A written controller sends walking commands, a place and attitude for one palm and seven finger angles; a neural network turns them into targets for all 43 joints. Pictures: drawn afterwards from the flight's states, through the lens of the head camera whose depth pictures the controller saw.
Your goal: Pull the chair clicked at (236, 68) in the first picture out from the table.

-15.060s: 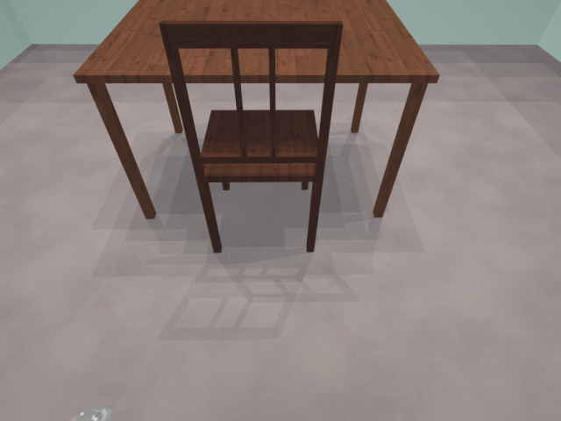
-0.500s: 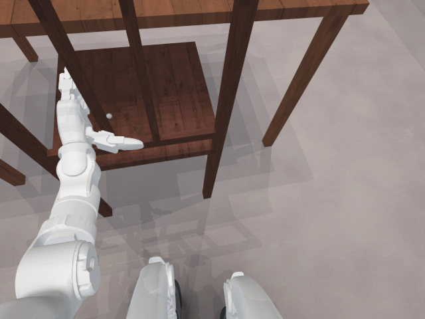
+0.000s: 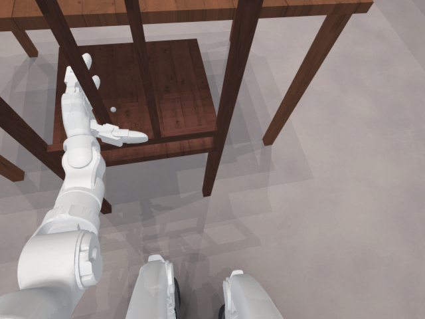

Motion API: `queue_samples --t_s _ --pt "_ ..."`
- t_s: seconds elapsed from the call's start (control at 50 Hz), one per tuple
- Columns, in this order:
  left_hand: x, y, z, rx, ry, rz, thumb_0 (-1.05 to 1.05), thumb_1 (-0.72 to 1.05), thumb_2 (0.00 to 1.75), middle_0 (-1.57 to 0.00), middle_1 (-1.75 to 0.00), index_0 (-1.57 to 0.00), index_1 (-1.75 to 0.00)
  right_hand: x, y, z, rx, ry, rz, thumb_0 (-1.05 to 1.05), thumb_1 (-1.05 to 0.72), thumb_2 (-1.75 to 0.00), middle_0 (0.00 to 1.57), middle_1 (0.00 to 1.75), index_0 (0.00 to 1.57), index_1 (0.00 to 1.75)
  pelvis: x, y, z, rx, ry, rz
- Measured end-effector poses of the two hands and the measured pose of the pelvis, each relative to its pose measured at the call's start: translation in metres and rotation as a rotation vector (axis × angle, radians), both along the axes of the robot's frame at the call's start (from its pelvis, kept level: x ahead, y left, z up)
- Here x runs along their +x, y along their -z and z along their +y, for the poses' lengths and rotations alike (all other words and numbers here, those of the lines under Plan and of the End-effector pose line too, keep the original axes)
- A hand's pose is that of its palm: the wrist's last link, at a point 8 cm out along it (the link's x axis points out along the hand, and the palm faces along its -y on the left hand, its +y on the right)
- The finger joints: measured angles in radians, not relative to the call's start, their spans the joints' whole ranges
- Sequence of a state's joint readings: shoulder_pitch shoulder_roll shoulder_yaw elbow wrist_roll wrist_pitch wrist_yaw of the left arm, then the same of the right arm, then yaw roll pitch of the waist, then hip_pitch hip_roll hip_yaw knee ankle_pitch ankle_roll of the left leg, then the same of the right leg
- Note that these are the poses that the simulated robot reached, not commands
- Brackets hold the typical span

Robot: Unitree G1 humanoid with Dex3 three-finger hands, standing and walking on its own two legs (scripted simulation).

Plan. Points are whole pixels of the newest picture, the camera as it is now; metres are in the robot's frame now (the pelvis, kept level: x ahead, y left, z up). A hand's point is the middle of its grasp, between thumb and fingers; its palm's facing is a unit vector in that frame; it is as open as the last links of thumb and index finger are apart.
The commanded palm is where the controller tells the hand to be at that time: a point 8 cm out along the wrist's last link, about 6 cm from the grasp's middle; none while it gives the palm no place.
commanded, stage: hook a spindle and tug to test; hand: left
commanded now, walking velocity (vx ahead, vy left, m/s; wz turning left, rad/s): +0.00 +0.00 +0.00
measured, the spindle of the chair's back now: (90, 88) +0.51 +0.20 +0.07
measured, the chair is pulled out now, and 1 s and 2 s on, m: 0.00 0.00 0.09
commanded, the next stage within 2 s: step backward, pulling the chair out in 1.24 s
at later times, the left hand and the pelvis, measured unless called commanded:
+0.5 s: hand (113, 109) +0.49 +0.17 +0.04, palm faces +0.18 -0.98 -0.02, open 7.7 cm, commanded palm +0.46 +0.19 +0.04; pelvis +0.00 +0.00 +0.00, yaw +0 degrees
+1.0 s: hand (112, 113) +0.48 +0.17 +0.04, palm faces +0.16 -0.99 -0.01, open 4.9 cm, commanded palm +0.44 +0.20 +0.04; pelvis +0.02 +0.00 +0.01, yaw -1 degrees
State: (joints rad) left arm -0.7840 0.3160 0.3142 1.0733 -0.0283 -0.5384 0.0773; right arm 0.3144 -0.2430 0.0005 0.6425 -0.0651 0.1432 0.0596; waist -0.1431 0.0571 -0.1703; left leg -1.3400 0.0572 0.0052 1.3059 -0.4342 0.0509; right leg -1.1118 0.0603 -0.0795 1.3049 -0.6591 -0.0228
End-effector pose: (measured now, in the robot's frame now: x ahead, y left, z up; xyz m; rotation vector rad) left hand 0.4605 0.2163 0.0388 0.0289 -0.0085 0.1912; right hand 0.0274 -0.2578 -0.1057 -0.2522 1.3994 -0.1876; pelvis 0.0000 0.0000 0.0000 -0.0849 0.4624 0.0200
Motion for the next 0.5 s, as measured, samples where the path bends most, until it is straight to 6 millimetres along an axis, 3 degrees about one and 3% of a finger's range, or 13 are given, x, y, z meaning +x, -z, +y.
queue_samples --t_s 0.2,0.36,0.5 --pt "0.0004 0.0002 0.0006 0.007 0.011 -0.006 -0.01 -0.40 0.34 -0.32 -0.88 -0.32 -0.87 -0.0015 0.0012 -0.0029 -0.001 0.005 0.011 0.00 -0.91 -0.90 0.20 0.30 0.20 0.30 0.0003 0.0010 -0.0036 -0.001 0.000 0.002" --pt "-0.0006 -0.0005 0.0000 -0.006 0.008 0.001 -0.01 -0.06 0.49 -0.44 -1.27 -0.44 -1.26 0.0021 -0.0007 -0.0041 -0.001 0.012 -0.004 0.00 -0.91 -0.90 0.20 0.30 0.20 0.30 0.0026 -0.0009 -0.0044 0.001 0.004 -0.001" --pt "-0.0003 -0.0005 0.0005 -0.003 0.006 0.000 0.00 0.31 0.65 -0.49 -1.41 -0.46 -1.40 0.0066 -0.0009 -0.0033 0.004 0.010 -0.011 0.00 -0.91 -0.90 0.20 0.30 0.20 0.30 0.0049 -0.0020 -0.0036 0.003 0.005 -0.001"
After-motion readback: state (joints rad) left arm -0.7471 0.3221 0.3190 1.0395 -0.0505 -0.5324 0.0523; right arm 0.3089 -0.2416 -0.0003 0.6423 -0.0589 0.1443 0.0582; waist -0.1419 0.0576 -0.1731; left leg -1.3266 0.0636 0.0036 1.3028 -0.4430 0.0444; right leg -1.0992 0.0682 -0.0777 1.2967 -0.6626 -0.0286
